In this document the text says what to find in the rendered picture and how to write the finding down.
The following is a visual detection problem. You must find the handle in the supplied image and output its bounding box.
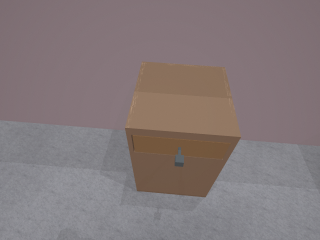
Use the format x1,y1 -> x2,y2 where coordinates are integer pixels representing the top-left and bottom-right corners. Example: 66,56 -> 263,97
174,147 -> 184,167

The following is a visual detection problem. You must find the cabinet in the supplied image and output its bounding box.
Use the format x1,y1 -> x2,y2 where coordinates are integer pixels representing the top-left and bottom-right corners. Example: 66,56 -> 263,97
125,61 -> 241,197

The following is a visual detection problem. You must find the drawer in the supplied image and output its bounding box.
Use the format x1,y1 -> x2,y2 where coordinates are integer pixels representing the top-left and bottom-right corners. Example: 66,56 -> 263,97
132,135 -> 231,159

